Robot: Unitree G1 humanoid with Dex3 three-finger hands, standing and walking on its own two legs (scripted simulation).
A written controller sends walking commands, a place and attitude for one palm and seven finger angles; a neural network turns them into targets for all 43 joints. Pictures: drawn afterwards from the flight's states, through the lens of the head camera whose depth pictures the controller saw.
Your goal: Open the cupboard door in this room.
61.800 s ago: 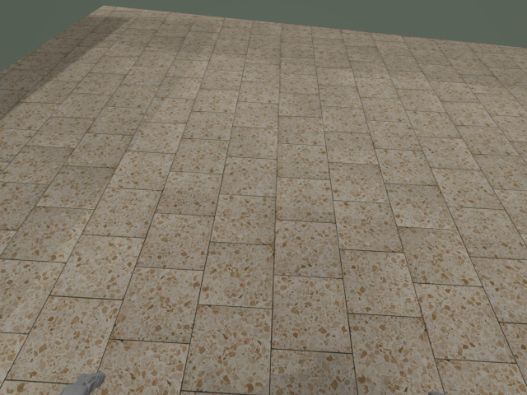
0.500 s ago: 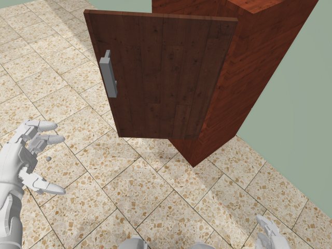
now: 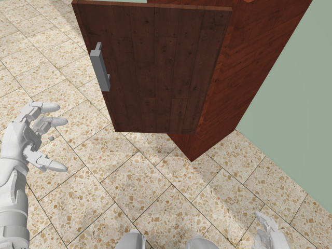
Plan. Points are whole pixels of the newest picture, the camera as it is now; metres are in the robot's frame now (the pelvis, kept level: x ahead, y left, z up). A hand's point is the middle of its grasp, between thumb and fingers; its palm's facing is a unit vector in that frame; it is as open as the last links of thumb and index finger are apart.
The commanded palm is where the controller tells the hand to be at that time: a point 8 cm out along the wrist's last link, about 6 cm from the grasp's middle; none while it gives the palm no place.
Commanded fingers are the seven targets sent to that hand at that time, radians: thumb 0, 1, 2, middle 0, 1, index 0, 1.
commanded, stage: move the hooked fingers beside the handle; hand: left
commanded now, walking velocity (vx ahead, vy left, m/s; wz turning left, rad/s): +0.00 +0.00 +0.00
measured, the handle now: (102, 67) +0.59 +0.22 +0.05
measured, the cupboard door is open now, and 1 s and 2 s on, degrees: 51 51 51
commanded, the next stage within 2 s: none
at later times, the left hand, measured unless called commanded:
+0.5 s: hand (61, 112) +0.41 +0.28 +0.06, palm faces +0.00 -1.00 -0.02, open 14.0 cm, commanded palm +0.39 +0.33 +0.06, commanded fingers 0.00 -0.50 0.30 -0.30 -1.20 -0.30 -1.20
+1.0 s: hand (72, 89) +0.48 +0.28 +0.07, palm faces +0.02 -1.00 -0.03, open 14.0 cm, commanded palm +0.47 +0.32 +0.05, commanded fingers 0.00 -0.50 0.30 -0.30 -1.20 -0.30 -1.20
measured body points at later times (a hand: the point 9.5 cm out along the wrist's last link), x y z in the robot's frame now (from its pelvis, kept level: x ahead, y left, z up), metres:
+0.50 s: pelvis +0.01 +0.02 +0.00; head +0.10 +0.03 +0.44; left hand +0.40 +0.34 +0.07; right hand +0.07 -0.26 -0.11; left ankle +0.02 +0.11 -0.68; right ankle +0.01 -0.09 -0.68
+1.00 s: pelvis +0.00 +0.03 -0.02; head +0.12 +0.05 +0.42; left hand +0.48 +0.33 +0.07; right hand +0.00 -0.25 -0.12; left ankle +0.02 +0.11 -0.69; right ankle +0.01 -0.09 -0.68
